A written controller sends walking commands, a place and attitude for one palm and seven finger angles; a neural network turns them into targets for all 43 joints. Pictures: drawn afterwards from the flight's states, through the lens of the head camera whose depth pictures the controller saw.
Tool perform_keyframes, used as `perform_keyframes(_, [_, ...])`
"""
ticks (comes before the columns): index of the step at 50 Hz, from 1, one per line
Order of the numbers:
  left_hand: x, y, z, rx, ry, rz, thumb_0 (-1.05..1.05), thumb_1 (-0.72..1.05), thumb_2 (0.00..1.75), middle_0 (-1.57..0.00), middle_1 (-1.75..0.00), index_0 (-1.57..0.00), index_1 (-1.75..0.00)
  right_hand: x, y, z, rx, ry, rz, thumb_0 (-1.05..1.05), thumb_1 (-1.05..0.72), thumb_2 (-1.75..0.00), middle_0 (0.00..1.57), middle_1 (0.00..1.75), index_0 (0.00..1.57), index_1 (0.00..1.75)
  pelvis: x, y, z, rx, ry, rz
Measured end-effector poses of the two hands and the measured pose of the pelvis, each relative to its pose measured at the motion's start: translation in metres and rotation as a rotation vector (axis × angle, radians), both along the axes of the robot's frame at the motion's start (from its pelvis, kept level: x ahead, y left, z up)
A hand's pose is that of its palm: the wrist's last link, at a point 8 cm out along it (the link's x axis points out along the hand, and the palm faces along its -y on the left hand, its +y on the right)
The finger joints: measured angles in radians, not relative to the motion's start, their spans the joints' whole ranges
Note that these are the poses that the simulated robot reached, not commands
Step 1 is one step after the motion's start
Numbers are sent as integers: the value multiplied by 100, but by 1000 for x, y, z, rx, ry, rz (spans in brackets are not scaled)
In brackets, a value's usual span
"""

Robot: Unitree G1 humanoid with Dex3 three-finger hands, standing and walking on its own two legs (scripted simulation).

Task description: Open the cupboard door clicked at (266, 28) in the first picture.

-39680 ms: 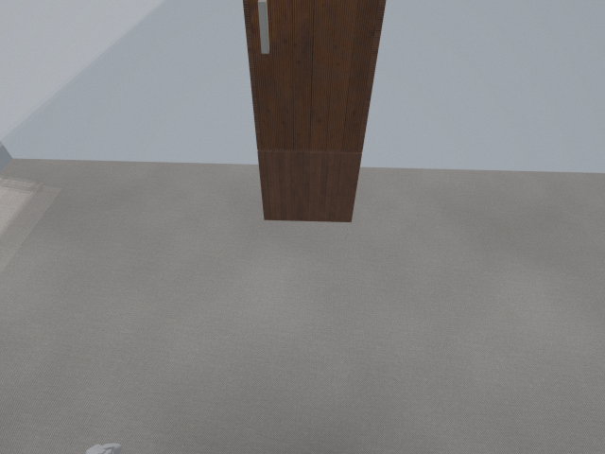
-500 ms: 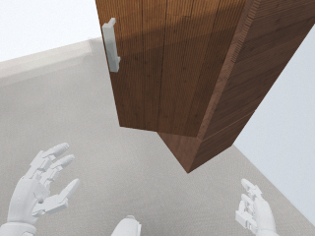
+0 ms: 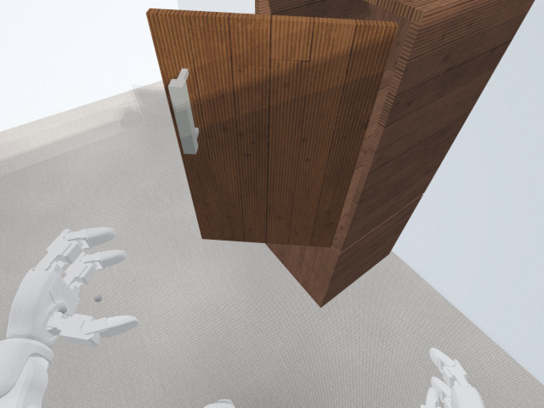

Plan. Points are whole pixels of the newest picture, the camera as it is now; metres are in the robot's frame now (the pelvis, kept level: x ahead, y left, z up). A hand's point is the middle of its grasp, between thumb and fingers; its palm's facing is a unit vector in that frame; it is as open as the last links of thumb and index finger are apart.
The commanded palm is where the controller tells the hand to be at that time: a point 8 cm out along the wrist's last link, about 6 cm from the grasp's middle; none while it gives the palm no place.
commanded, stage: raise the hand with hooked fingers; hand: left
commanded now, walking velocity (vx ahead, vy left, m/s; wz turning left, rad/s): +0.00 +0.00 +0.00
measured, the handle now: (187, 112) +0.56 +0.19 +0.13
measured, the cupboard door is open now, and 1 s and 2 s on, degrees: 49 49 49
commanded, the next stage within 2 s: move the hooked fingers beside the handle in 1.06 s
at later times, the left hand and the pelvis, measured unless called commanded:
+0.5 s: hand (52, 238) +0.28 +0.29 +0.14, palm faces +0.06 -1.00 -0.06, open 13.9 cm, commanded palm +0.25 +0.33 +0.15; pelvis +0.00 +0.01 +0.02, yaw +1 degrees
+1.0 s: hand (77, 221) +0.30 +0.26 +0.15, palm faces +0.06 -1.00 -0.04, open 13.9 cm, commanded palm +0.27 +0.31 +0.15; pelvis +0.01 -0.01 +0.02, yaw +0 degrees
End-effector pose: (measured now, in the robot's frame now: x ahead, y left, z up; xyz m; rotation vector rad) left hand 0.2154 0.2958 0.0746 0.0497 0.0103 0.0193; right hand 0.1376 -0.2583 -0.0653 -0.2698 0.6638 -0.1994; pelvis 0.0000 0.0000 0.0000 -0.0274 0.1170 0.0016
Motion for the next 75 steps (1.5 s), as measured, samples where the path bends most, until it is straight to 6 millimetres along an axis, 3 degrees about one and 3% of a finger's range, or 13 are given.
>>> perform_keyframes(10, [17, 23, 29, 1, -20, 18, 0, -34, 37, -29, -110, -29, -110, 34, 40, 20, 47, -91, 83, 1, -91, -90, 20, 30, 20, 30, 1, 11, 10, -7, -43, 11])
perform_keyframes(18, [28, 39, 48, 0, -17, 37, 0, -46, 32, -30, -118, -30, -118, 37, 54, 22, 66, -80, 113, 1, -91, -90, 20, 30, 21, 30, 2, 13, 16, -5, -66, 17])
perform_keyframes(32, [56, 49, 79, 3, -23, 34, -1, -49, 30, -30, -120, -30, -120, 19, 28, 19, 41, -12, 59, 2, -91, -90, 20, 30, 21, 30, 6, 5, 23, 3, -82, 17])
perform_keyframes(43, [61, 27, 71, -9, -4, 24, -1, -50, 30, -30, -120, -30, -120, 17, 7, 18, 41, -7, 26, 2, -91, -90, 20, 30, 20, 30, 11, -6, 24, 13, -78, 3])
perform_keyframes(62, [63, 14, 74, -9, -7, 38, -1, -50, 30, -30, -120, -30, -120, 26, -3, 14, 61, -27, 24, 1, -91, -90, 20, 30, 20, 30, 12, -19, 23, 22, -81, 7])
perform_keyframes(75, [105, 13, 74, -23, -2, 17, -1, -50, 30, -30, -120, -30, -120, 3, -11, 7, 36, 52, -14, 1, -91, -90, 20, 30, 20, 30, 9, -18, 22, 19, -60, 5])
